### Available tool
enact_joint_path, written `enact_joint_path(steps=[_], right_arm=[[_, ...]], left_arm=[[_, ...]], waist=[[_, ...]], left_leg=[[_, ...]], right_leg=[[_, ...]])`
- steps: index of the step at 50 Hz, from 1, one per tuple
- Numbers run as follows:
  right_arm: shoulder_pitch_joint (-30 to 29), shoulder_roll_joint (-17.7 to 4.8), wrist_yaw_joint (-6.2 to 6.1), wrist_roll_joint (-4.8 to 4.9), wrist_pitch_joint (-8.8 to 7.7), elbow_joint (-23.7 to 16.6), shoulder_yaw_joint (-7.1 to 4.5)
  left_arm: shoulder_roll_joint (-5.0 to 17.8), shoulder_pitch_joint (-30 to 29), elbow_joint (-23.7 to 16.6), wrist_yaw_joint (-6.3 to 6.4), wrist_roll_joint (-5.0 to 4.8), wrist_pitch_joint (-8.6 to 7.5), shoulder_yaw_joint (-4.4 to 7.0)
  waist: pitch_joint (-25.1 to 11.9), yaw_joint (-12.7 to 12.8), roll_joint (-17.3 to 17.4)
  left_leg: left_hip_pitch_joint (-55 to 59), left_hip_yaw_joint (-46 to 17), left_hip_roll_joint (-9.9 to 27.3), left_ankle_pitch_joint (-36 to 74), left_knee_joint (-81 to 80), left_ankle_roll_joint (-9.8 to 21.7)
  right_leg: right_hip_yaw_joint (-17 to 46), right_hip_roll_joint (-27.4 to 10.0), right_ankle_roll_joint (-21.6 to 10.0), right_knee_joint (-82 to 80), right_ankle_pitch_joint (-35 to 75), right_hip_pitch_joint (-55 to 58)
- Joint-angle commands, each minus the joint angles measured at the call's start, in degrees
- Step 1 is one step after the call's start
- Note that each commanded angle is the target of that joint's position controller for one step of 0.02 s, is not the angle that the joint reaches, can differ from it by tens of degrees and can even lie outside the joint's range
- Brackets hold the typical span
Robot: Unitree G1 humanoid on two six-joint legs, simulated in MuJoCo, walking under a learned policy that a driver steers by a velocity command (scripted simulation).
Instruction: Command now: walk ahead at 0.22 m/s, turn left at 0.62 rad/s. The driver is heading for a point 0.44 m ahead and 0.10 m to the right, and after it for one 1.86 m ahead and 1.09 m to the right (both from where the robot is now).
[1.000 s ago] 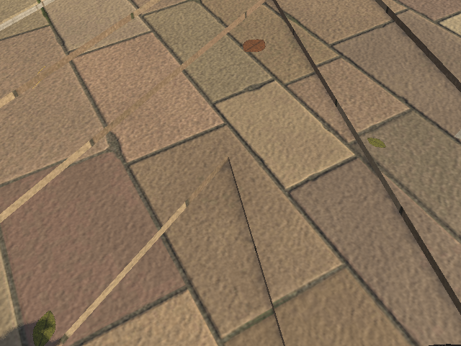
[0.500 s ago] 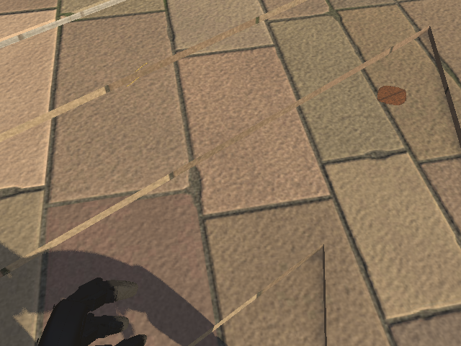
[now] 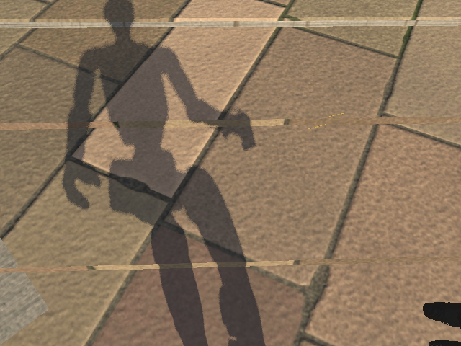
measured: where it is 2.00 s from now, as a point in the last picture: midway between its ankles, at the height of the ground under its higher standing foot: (298, 252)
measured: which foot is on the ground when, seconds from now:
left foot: down 0.00-1.00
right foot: up 0.00-0.32, down 0.34-1.00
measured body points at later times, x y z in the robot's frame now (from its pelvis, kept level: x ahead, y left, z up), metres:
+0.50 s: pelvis +0.14 -0.08 +0.04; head +0.15 -0.09 +0.49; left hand +0.27 +0.17 -0.06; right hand +0.31 -0.32 -0.06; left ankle +0.16 +0.05 -0.69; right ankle +0.19 -0.20 -0.69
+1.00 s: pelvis +0.18 -0.10 +0.05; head +0.19 -0.09 +0.50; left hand +0.29 +0.16 -0.06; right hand +0.33 -0.34 -0.07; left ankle +0.16 +0.05 -0.69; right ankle +0.19 -0.20 -0.69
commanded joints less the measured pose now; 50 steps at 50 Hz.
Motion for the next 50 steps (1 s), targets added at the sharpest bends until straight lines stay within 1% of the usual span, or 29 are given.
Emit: enact_joint_path(steps=[1, 2, 3, 4, 5, 6, 8, 9, 10, 11, 12, 14, 15, 16, 17, 18, 19, 20, 21, 22, 23, 24, 26, 27, 29, 31, 35, 40, 50], right_arm=[[7.86, -9.82, -0.71, -0.71, -1.45, -4.92, -2.90], [6.40, -7.82, -0.49, 1.24, -1.95, -4.01, -2.37], [4.70, -6.36, -0.73, 1.59, -2.14, -3.48, -1.95], [4.03, -5.49, -0.97, 0.95, -1.98, -3.14, -1.53], [3.81, -4.88, -1.27, 0.48, -1.91, -2.68, -1.38], [4.37, -4.52, -1.69, 0.26, -1.96, -2.05, -1.23], [5.46, -4.63, -2.44, 0.31, -1.54, -0.72, -1.25], [3.92, -4.55, -2.77, 0.44, -0.80, -0.67, -1.22], [4.25, -4.67, -3.04, 0.48, -0.02, -0.49, -1.37], [4.90, -4.80, -3.23, 0.37, 0.65, 0.00, -1.42], [4.43, -4.43, -3.08, -0.08, 0.91, -0.11, -1.24], [4.08, -3.05, -2.66, 0.01, 1.12, 0.28, -0.69], [3.67, -2.05, -2.45, 0.38, 1.14, 0.64, -0.28], [3.74, -0.40, -2.30, 0.61, 1.07, 1.14, 0.35], [6.69, 1.92, -2.19, 0.22, 0.78, 2.32, 1.01], [11.48, 3.12, -2.22, -0.74, 0.45, 3.36, 1.23], [12.65, 1.26, -2.53, 0.08, 0.37, 2.70, 0.47], [11.43, -1.02, -2.82, -0.16, 0.45, 3.20, -0.01], [9.36, -0.58, -2.87, -0.20, 0.71, 3.44, -0.12], [7.81, 0.60, -2.93, -0.70, 1.26, 4.02, 0.10], [7.17, 0.61, -2.80, -1.15, 1.79, 3.78, 0.07], [7.09, 1.06, -2.59, -1.03, 2.00, 3.88, 0.18], [7.53, 0.87, -2.57, -0.34, 1.74, 4.61, 0.07], [7.19, 0.69, -2.68, -0.32, 1.49, 5.00, 0.00], [7.16, 0.94, -2.86, -0.45, 1.03, 5.58, -0.05], [7.37, 1.07, -3.01, -0.24, 0.74, 6.15, -0.08], [7.76, 0.97, -3.42, -0.09, 0.81, 7.08, -0.24], [8.07, 0.60, -3.94, -0.04, 1.05, 8.25, -0.42], [7.77, 0.31, -4.67, 0.06, 1.20, 11.59, -0.55]], left_arm=[[11.22, -1.20, -7.70, -1.22, -0.21, -1.24, 1.35], [9.47, -2.01, -7.01, -0.43, 0.81, -0.77, 1.19], [8.73, -1.65, -6.80, 0.16, 1.32, -0.27, 1.18], [8.83, -1.24, -6.39, 0.08, 1.30, 0.39, 1.32], [8.33, -0.79, -6.23, 0.01, 1.46, 0.74, 1.30], [6.95, -0.88, -6.03, -0.01, 1.73, 0.86, 0.95], [3.87, -2.20, -6.55, 0.23, 2.06, 1.21, -0.01], [1.42, -2.90, -6.90, 0.17, 2.07, 1.55, -1.02], [0.65, -4.48, -7.02, 0.03, 1.93, 1.80, -1.40], [0.85, -5.55, -7.09, -0.16, 1.65, 2.08, -1.38], [1.76, -5.29, -6.78, -0.44, 1.59, 2.33, -1.10], [2.64, -5.85, -7.01, -0.84, 1.55, 2.60, -0.78], [2.01, -6.01, -7.14, -1.07, 1.79, 2.47, -0.80], [0.97, -5.49, -6.99, -1.39, 2.41, 2.18, -0.88], [1.48, -5.52, -7.29, -1.64, 3.55, 1.92, -0.75], [5.91, -6.64, -8.85, -1.57, 4.70, 1.75, -0.16], [6.47, -9.03, -8.40, -1.44, 5.12, 1.73, 0.08], [3.25, -12.51, -9.17, -1.45, 4.28, 1.48, -0.65], [1.38, -13.45, -8.98, -1.56, 3.60, 1.37, -1.09], [1.78, -11.62, -8.39, -1.71, 3.14, 1.24, -0.96], [2.44, -9.99, -7.71, -1.76, 2.74, 1.07, -0.78], [2.56, -8.96, -7.25, -1.79, 2.85, 1.03, -0.82], [1.99, -7.95, -7.21, -1.94, 3.05, 1.04, -0.97], [1.44, -7.34, -7.16, -1.95, 2.94, 0.98, -1.07], [1.22, -6.71, -6.80, -1.90, 2.59, 0.83, -1.00], [0.99, -6.01, -6.49, -1.93, 2.45, 0.88, -0.92], [0.42, -5.99, -5.98, -2.22, 2.39, 1.07, -0.86], [0.38, -5.98, -4.95, -2.47, 2.32, 1.15, -0.70], [0.84, -5.37, -1.75, -2.14, 2.18, 1.24, -0.49]], waist=[[-26.47, -7.04, 2.69], [-20.18, -4.66, -3.09], [-17.71, -3.04, -2.19], [-16.18, -1.89, -0.55], [-15.74, -1.48, 0.70], [-16.12, -1.45, 0.39], [-17.29, -1.57, 0.12], [-17.76, -1.11, 0.88], [-18.18, -2.14, 2.06], [-18.62, -2.75, 3.15], [-19.46, -2.79, 4.62], [-17.88, -2.71, 5.69], [-16.69, -2.04, 5.77], [-15.82, -1.12, 5.85], [-14.71, -1.68, 4.27], [-13.30, -4.97, -5.37], [-12.37, -7.37, -15.58], [-11.42, -7.19, -13.47], [-10.95, -6.99, -10.92], [-11.13, -5.70, -9.25], [-10.83, -4.88, -8.53], [-10.09, -4.78, -7.56], [-8.95, -4.07, -4.72], [-9.35, -3.51, -3.22], [-10.76, -3.26, -2.01], [-11.74, -2.93, -0.79], [-11.97, -2.89, -0.08], [-11.44, -3.02, -0.09], [-10.27, -3.05, -0.33]], left_leg=[[42.27, -42.17, 22.61, 8.39, -22.74, 15.70], [34.55, -36.59, 18.66, 7.26, -22.70, 11.96], [28.41, -32.13, 16.75, 12.45, -21.95, 10.59], [22.98, -27.41, 15.02, 18.12, -22.36, 9.70], [20.06, -24.67, 14.44, 23.47, -22.21, 9.50], [18.52, -22.20, 13.91, 28.85, -21.77, 9.40], [18.17, -19.11, 12.74, 31.18, -21.11, 8.74], [17.04, -16.55, 11.22, 28.85, -20.97, 7.45], [16.03, -15.61, 10.16, 24.73, -21.36, 6.81], [15.93, -15.79, 10.11, 18.66, -21.71, 6.48], [15.46, -16.47, 10.84, 15.01, -21.57, 6.41], [13.77, -18.11, 11.44, 5.76, -20.91, 5.18], [13.00, -18.22, 10.87, 1.92, -19.56, 3.82], [12.08, -17.82, 9.60, -2.10, -17.68, 1.62], [11.19, -16.96, 7.11, -7.84, -15.00, -1.98], [9.29, -12.23, 1.29, -18.83, -5.58, -6.18], [11.22, -7.98, 1.06, -20.96, -4.27, -8.26], [16.06, -8.24, 3.93, -16.56, -4.83, -9.56], [18.63, -7.64, 4.33, -10.77, -9.31, -9.55], [20.82, -7.86, 4.24, -7.01, -11.31, -9.65], [22.18, -8.78, 4.68, -4.97, -12.68, -9.44], [23.03, -9.31, 5.04, -4.40, -13.54, -8.90], [21.46, -9.52, 5.15, -4.76, -14.09, -7.76], [21.24, -9.73, 5.34, -4.08, -14.35, -7.71], [21.53, -10.22, 5.80, -1.06, -14.75, -8.09], [22.04, -10.45, 6.04, 1.64, -14.56, -8.27], [23.03, -10.78, 6.36, 4.12, -14.38, -8.37], [24.24, -11.05, 6.68, 5.82, -14.49, -8.42], [25.54, -10.86, 6.77, 6.16, -15.62, -8.83]], right_leg=[[12.38, 2.26, -0.40, 20.18, 0.96, -28.70], [11.35, -0.31, -0.20, 14.70, 2.50, -27.51], [11.24, -1.54, 0.16, 11.58, 3.51, -24.74], [10.47, -2.22, 0.17, 10.02, 3.54, -20.88], [9.41, -2.23, 0.48, 8.54, 3.52, -19.26], [8.57, -2.20, 0.92, 6.52, 4.08, -18.33], [7.92, -2.03, 1.92, -0.55, 6.41, -18.42], [6.87, -2.04, 1.99, -7.95, 7.30, -16.34], [6.08, -1.21, 2.28, -11.71, 10.73, -13.92], [6.05, -0.72, 2.57, -14.44, 13.59, -12.43], [5.85, -0.46, 2.39, -14.66, 14.88, -10.13], [6.35, -0.49, 1.60, -18.87, 16.26, -7.37], [5.83, -0.14, 0.82, -23.99, 18.14, -5.21], [4.87, 0.43, -0.17, -30.78, 21.26, -1.60], [7.10, -1.61, -1.54, -35.42, 24.56, 1.13], [16.96, -11.01, -5.17, -39.15, 34.02, 1.28], [24.53, -17.13, -12.68, -44.07, 30.09, -5.77], [24.08, -15.02, -13.26, -44.85, 22.94, -9.37], [19.81, -10.66, -10.04, -43.16, 18.40, -9.77], [16.74, -7.67, -7.57, -42.12, 15.07, -9.44], [15.55, -6.75, -6.39, -42.27, 11.63, -9.80], [14.32, -5.78, -5.49, -42.46, 9.26, -10.43], [12.27, -4.16, -4.82, -41.65, 8.69, -8.94], [11.58, -3.70, -4.95, -40.82, 11.11, -7.75], [10.60, -3.31, -5.47, -38.98, 17.00, -5.25], [9.84, -2.84, -5.79, -37.85, 20.98, -3.65], [8.93, -2.14, -5.99, -37.23, 23.90, -2.88], [8.27, -1.58, -5.83, -37.34, 25.09, -2.88], [7.95, -1.24, -5.62, -38.80, 24.34, -2.47]])
Velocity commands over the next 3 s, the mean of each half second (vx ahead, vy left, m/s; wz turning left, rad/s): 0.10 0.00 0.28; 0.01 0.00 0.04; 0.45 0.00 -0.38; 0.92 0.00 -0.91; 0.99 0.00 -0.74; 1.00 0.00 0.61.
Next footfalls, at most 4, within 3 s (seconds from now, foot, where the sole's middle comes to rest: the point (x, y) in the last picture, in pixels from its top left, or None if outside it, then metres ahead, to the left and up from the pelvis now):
0.34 right None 0.23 -0.20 -0.72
1.36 left None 0.26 0.08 -0.72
1.78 right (336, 263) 0.62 -0.25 -0.69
2.16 left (327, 175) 0.92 -0.24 -0.69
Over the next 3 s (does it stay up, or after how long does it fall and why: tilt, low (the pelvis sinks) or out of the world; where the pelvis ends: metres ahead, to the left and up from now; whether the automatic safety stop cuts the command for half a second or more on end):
stays up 1.20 -0.81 0.06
